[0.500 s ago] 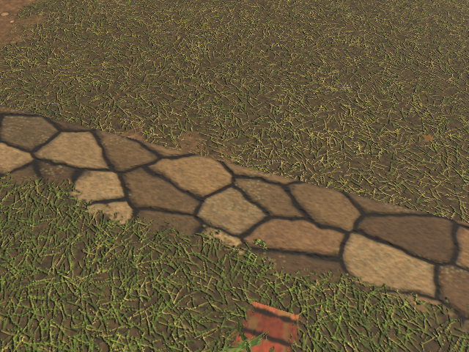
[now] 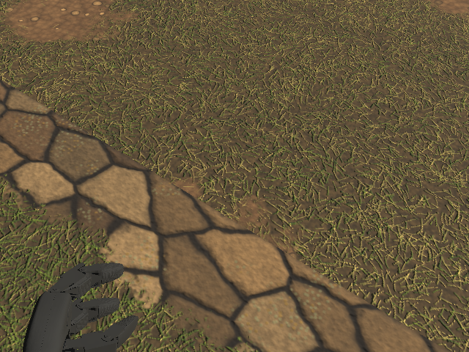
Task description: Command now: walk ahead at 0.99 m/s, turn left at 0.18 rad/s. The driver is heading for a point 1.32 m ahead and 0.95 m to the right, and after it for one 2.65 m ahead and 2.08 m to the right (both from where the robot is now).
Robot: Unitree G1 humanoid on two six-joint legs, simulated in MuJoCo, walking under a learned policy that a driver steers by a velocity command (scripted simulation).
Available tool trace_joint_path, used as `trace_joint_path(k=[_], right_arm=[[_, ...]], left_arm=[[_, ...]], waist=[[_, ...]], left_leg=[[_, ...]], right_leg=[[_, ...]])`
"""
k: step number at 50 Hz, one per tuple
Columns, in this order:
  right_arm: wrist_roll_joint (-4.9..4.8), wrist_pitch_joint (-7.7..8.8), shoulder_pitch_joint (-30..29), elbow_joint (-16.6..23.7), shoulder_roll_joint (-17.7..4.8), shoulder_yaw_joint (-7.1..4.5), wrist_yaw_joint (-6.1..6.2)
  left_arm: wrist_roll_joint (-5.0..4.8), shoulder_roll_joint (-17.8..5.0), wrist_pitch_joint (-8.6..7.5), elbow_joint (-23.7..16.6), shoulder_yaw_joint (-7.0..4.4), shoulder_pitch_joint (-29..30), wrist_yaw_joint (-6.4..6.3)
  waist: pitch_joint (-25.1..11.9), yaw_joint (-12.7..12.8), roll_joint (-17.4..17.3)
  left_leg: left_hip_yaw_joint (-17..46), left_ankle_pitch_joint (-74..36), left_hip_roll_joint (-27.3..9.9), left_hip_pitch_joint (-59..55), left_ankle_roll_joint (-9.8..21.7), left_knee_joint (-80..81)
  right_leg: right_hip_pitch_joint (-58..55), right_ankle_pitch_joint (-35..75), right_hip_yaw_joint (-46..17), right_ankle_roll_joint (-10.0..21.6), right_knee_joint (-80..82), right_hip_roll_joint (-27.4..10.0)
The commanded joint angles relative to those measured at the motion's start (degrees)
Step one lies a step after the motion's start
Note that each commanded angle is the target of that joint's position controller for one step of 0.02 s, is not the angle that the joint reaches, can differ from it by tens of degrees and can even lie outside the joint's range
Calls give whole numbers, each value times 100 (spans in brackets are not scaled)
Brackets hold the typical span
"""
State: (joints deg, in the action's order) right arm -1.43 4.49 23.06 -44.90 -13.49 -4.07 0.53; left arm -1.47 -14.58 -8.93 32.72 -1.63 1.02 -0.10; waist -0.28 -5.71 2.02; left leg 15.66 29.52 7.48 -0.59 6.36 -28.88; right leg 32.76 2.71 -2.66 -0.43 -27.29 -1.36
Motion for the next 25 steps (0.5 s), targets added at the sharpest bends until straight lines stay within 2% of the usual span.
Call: trace_joint_path(k=[1,2,3,4,5,6,7,8,10,12,14,16,18,19,20,21,22,23,24,25], right_arm=[[311,-12,-558,456,-715,-107,-97],[73,82,528,487,-43,56,-148],[-110,169,616,384,-134,174,-171],[-145,242,-374,590,-494,130,-186],[15,331,-1191,798,-565,175,-196],[190,426,-1701,981,-470,182,-190],[229,465,-1693,1062,-405,165,-197],[214,462,-1586,1054,-358,174,-193],[226,447,-1568,1089,-356,197,-149],[238,480,-2073,1276,-285,277,-164],[193,513,-2502,1384,-271,295,-213],[100,500,-2643,1425,-488,192,-194],[8,492,-2755,1464,-660,85,-144],[-11,505,-2631,1451,-759,8,-119],[-10,524,-2244,1409,-909,-99,-90],[-9,530,-1302,1271,-1109,-210,-41],[13,447,213,1094,-1517,-325,47],[125,387,438,855,-1839,-353,-84],[119,333,123,966,-1205,-246,-83],[77,288,-17,865,-880,-179,-45]], left_arm=[[-32,-1170,-58,112,-492,-2338,-8],[182,-1694,-21,456,-613,-3176,56],[92,-1289,-15,686,-537,-3337,167],[73,-722,79,630,-412,-2927,116],[140,-644,150,592,-374,-2759,127],[156,-670,174,618,-361,-2645,190],[171,-565,171,632,-314,-2510,204],[126,-449,189,652,-269,-2396,206],[-7,-434,218,699,-248,-2344,161],[-44,-647,238,688,-317,-2297,60],[-69,-837,279,673,-385,-2316,-12],[-140,-854,307,722,-406,-2551,-34],[-195,-711,358,817,-379,-2791,-36],[-184,-684,400,864,-378,-2870,-35],[-154,-708,429,864,-383,-2846,-21],[-55,-677,446,746,-363,-2626,11],[153,-292,434,516,-230,-2529,12],[-255,191,361,309,-25,-3360,1],[-385,-232,414,457,-81,-2985,-101],[-238,-463,439,372,-131,-2278,-102]], waist=[[-1509,1588,-1263],[-2595,1134,1327],[-2274,1141,2351],[-1052,1307,1475],[-552,1342,251],[-118,1184,-388],[-47,877,-317],[20,691,-116],[210,509,41],[431,574,34],[489,695,197],[453,766,328],[433,791,341],[328,695,368],[45,424,404],[-608,-99,337],[-1800,-644,-355],[-2581,-59,-2826],[-1567,-214,-2120],[-685,-316,-1400]], left_leg=[[65,-5993,-1053,1058,303,-2548],[-474,-3135,-210,3179,-186,-5074],[-545,-364,-174,4601,-184,-5585],[-591,-589,-626,5403,-23,-5794],[-747,-886,-747,5252,32,-5486],[-821,-969,-824,4975,36,-4880],[-765,-1098,-970,4611,-13,-4306],[-809,-1120,-1028,4333,-115,-3849],[-944,-1063,-1084,4001,-356,-2948],[-1138,-1832,-1000,3433,-537,-1842],[-1243,-2921,-738,2250,-676,-962],[-1094,-3413,-646,1648,-780,-510],[-1000,-3069,-627,1581,-759,-79],[-1058,-2741,-571,1379,-682,46],[-1110,-2482,-564,870,-563,139],[-885,-2319,-965,-326,-351,-56],[357,-1013,-2083,-2150,1,-199],[3651,1295,-3404,-3286,870,907],[3617,1816,-3198,-2663,692,1214],[2492,818,-2984,-1980,497,1187]], right_leg=[[-3548,-938,-49,781,-732,-255],[-5793,-2969,-3280,2024,14,-1554],[-6171,-4843,-5439,2213,1237,-1888],[-5594,-4921,-4846,1910,1248,-1685],[-4708,-3816,-3990,1698,1180,-1385],[-3834,-2893,-3454,1614,1271,-1071],[-3324,-2488,-3098,1593,1373,-842],[-2994,-2256,-2832,1602,1482,-643],[-2372,-1773,-2540,1689,1567,-551],[-1585,-1437,-2189,1636,1679,-449],[-726,-1508,-1962,1475,1795,-281],[-764,-1764,-2152,1332,1777,-362],[-1386,-1706,-2306,1163,1402,-411],[-1640,-1201,-2313,1062,1028,-383],[-1772,-289,-2170,905,326,-228],[-1352,131,-1867,702,-1019,-16],[-366,-785,-1381,561,-3027,275],[1339,-3376,-879,403,-4862,496],[2141,-2959,-715,398,-5536,18],[2418,-2521,-491,406,-5662,-148]])
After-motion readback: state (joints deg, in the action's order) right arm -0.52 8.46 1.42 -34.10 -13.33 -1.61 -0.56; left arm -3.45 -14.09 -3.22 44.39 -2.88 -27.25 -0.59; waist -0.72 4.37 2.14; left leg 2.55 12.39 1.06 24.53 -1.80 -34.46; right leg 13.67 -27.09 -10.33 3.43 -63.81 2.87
